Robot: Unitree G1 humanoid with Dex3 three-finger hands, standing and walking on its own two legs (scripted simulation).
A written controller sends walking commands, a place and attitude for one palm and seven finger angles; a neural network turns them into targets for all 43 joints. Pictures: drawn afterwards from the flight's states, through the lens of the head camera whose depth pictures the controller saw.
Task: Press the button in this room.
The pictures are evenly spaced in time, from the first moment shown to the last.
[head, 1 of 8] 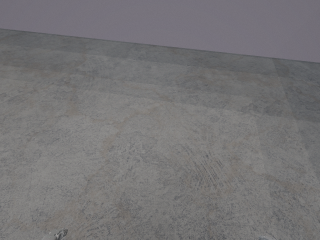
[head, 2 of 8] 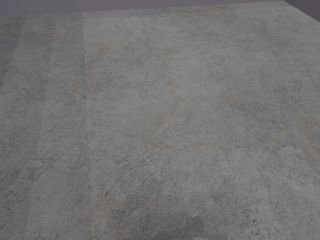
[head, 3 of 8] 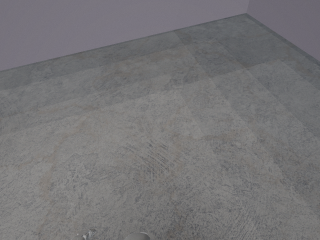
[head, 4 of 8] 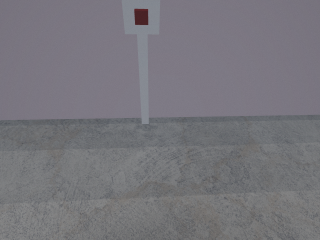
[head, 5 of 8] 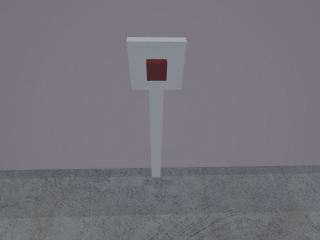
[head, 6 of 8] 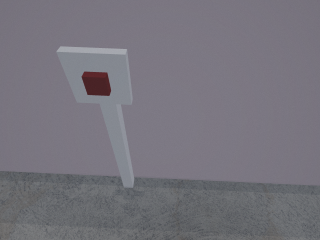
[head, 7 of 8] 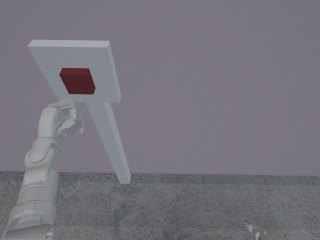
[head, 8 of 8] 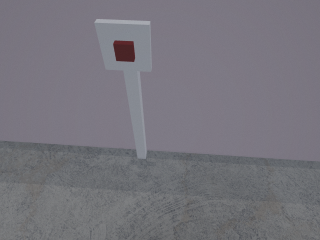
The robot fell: no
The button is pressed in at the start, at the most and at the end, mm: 0 13 0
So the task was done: yes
